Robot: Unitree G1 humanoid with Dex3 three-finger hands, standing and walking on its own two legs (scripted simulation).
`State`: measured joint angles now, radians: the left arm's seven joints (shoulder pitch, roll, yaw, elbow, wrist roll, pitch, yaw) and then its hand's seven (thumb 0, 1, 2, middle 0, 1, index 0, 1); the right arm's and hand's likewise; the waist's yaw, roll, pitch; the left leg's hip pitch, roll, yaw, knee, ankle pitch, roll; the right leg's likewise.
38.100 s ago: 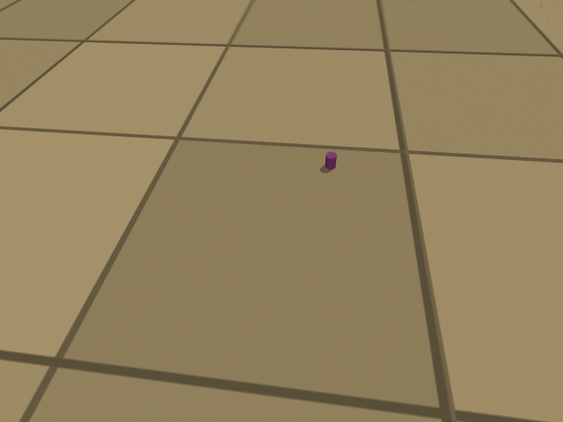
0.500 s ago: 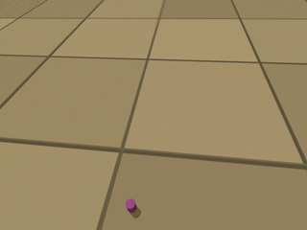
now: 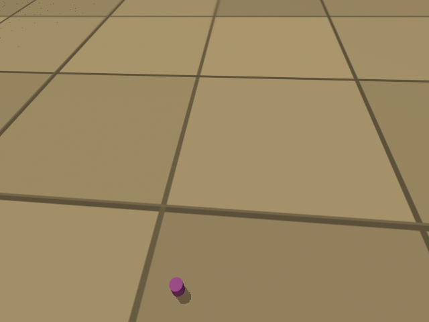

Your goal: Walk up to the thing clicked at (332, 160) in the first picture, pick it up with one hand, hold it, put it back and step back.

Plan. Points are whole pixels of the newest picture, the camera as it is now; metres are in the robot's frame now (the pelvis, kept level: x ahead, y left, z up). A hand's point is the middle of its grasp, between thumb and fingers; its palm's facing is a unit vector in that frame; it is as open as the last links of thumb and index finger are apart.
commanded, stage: stand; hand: left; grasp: from above
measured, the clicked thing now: (177, 287) +0.41 +0.21 -0.74
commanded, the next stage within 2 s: step back in 1.00 s
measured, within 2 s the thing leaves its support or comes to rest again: neither
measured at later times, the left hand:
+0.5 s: hand out of the picture +0.07 +0.23 -0.16, palm faces +0.00 -0.95 -0.30, open 7.4 cm
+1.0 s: hand out of the picture +0.08 +0.25 -0.15, palm faces -0.01 -0.94 -0.34, open 7.4 cm
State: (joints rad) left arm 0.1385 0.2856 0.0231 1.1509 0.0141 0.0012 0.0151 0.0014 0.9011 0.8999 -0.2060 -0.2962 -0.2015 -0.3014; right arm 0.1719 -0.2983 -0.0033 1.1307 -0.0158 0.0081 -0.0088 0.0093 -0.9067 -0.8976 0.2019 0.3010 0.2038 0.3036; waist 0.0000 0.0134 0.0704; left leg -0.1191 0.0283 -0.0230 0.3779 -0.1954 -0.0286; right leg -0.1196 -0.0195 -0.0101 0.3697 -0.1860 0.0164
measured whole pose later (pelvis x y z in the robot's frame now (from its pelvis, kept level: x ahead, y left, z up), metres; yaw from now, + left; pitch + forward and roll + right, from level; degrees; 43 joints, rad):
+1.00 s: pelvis +0.01 +0.00 +0.00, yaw -1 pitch -3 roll +0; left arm 0.11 0.33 0.02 1.13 0.01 -0.01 0.00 0.00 0.90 0.90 -0.21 -0.30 -0.20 -0.30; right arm 0.12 -0.33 -0.01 1.13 -0.01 0.00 0.00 0.01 -0.91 -0.90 0.20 0.30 0.20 0.30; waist 0.00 0.01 0.06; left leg -0.10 0.03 -0.01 0.34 -0.19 -0.03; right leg -0.11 -0.02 0.00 0.35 -0.18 0.01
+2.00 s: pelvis -0.19 +0.04 -0.02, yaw -3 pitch -1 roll +0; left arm 0.12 0.34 0.06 0.78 0.03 0.04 0.02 0.00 0.90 0.90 -0.21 -0.30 -0.20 -0.30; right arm 0.16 -0.42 -0.04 0.89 0.01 0.04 -0.03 0.01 -0.91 -0.90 0.20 0.30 0.20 0.30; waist 0.01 0.02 0.17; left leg -0.35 -0.07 -0.11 0.95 -0.51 -0.03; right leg -0.34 0.01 0.01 0.57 -0.21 -0.02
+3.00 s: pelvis -0.53 +0.02 -0.02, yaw -1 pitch -2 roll -1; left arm 0.11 0.38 0.06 0.79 0.01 0.08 0.01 0.00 0.90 0.90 -0.21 -0.30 -0.20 -0.30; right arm 0.21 -0.35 -0.02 0.87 -0.04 0.03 -0.01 0.01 -0.90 -0.90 0.21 0.30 0.21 0.30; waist -0.01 -0.04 0.17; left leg -0.29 0.01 -0.04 0.60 -0.26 0.01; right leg -0.49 0.10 0.12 1.18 -0.51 -0.02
